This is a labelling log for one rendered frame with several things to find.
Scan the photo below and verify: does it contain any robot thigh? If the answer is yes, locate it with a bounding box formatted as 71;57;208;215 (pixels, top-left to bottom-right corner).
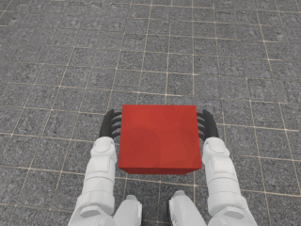
168;195;207;226
113;200;142;226

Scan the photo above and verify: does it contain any robot left hand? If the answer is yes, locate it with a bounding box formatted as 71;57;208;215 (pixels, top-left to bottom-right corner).
99;109;122;139

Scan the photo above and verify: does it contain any right robot upper arm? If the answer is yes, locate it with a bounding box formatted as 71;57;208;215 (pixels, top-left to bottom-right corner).
207;215;256;226

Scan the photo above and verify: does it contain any robot left forearm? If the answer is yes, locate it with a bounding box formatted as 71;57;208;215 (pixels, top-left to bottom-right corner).
68;137;117;226

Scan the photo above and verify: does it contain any left robot thigh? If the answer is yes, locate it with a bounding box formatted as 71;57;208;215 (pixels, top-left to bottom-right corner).
113;200;142;226

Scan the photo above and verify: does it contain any robot right forearm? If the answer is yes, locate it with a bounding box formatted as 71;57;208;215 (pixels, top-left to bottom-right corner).
201;137;258;226

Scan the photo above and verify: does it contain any robot right hand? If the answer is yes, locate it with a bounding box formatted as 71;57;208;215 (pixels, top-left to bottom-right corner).
197;109;219;142

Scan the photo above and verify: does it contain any right robot thigh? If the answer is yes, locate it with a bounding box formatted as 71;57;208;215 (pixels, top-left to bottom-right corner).
168;195;207;226

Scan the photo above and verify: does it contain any carton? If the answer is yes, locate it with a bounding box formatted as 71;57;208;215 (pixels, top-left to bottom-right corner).
118;105;202;175

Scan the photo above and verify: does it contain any left robot upper arm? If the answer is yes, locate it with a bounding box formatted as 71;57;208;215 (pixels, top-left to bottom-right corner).
69;214;117;226

